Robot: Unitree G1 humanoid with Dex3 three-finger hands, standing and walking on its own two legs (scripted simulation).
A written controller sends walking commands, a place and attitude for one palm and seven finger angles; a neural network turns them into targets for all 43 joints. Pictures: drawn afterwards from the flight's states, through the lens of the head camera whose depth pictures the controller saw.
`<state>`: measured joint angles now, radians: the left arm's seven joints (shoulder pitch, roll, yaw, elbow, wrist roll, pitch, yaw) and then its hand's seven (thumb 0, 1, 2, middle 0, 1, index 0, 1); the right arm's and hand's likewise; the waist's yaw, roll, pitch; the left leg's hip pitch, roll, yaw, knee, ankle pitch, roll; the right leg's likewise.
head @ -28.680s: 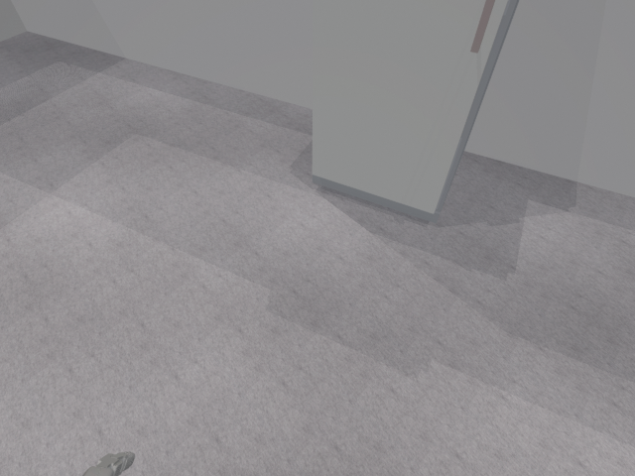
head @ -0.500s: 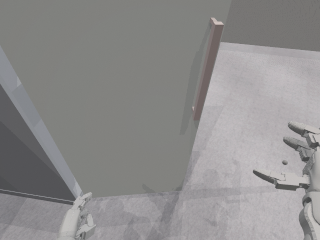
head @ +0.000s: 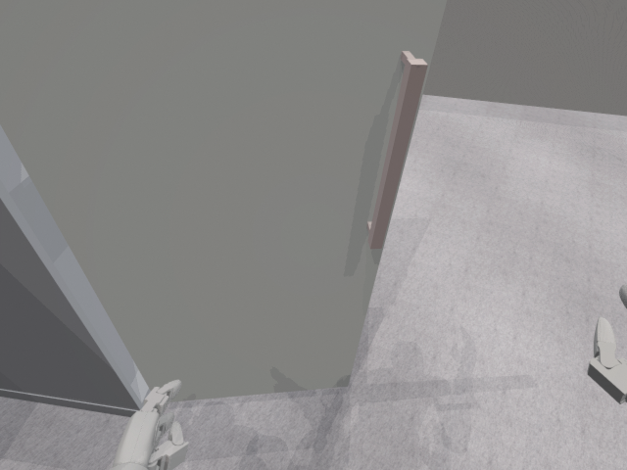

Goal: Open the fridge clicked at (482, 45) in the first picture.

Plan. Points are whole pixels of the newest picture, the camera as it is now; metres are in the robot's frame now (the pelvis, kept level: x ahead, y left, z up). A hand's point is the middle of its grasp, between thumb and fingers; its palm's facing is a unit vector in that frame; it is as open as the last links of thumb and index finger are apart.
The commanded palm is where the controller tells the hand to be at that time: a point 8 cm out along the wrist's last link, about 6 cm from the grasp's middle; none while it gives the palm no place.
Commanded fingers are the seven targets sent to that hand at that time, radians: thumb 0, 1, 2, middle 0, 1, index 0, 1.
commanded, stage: draw the hand back to the body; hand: right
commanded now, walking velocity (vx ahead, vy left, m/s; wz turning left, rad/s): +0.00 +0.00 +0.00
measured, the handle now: (388, 163) +0.51 -0.12 +0.16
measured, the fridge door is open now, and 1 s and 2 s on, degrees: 76 76 76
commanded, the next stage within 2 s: step back with the hand held close in 0.30 s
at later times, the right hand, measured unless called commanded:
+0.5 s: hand (599, 350) +0.19 -0.27 +0.16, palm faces +0.48 +0.79 -0.38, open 7.4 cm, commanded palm +0.13 -0.30 +0.17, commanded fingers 0.00 -0.90 -0.90 0.20 0.30 0.20 0.30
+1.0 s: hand out of the picture +0.13 -0.29 +0.15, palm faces +0.47 +0.76 -0.45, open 7.4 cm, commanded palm +0.07 -0.32 +0.17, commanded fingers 0.00 -0.90 -0.90 0.20 0.30 0.20 0.30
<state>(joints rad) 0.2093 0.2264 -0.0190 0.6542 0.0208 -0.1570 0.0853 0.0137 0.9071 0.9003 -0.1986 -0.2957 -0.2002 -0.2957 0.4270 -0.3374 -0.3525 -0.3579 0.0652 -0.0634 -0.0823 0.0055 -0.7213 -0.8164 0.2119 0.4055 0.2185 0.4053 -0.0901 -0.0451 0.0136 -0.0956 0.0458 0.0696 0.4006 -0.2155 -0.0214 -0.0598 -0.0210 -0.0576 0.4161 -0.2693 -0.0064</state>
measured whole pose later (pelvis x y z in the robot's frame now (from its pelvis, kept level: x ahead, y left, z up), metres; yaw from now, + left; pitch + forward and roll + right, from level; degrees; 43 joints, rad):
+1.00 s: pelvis -0.07 -0.02 -0.02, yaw +0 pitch -2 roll +1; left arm 0.25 0.22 -0.01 0.53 0.00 -0.09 0.09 0.01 0.91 0.90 -0.20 -0.30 -0.20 -0.30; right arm 0.49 -0.39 -0.44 -0.46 0.00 -0.22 -0.13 0.01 -0.89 -0.90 0.21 0.30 0.22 0.30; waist -0.02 0.02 0.02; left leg -0.38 0.07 0.05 0.59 -0.18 -0.04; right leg -0.36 -0.01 -0.07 0.65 -0.27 -0.05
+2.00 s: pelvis -0.28 -0.03 -0.01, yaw +1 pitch -1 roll +1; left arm 0.21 0.15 -0.02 0.62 0.02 -0.19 0.07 0.01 0.91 0.90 -0.20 -0.30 -0.20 -0.30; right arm 0.43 -0.43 -0.43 -0.46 0.03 -0.21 -0.14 0.01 -0.89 -0.90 0.21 0.30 0.21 0.30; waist 0.01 0.08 0.01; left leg -0.38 -0.03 -0.05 0.83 -0.44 -0.02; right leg -0.36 0.00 -0.07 0.55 -0.18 -0.05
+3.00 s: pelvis -0.30 -0.07 +0.00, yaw +3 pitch +1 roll +1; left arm 0.23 0.20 -0.03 0.62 0.01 -0.13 0.09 0.01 0.91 0.90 -0.20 -0.30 -0.20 -0.30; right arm 0.51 -0.38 -0.39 -0.43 0.03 -0.18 -0.15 0.01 -0.89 -0.90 0.21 0.30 0.22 0.30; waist -0.02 0.01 -0.03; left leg -0.18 -0.01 0.06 0.45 -0.28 0.01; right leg -0.31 -0.05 -0.10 0.50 -0.20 -0.02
